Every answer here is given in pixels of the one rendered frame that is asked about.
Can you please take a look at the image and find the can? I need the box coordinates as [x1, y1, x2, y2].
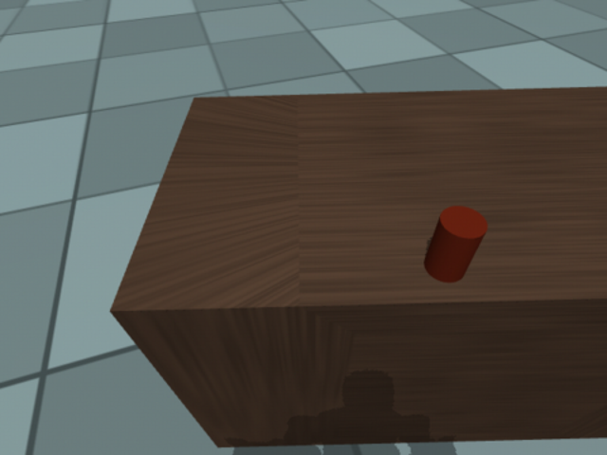
[424, 206, 487, 282]

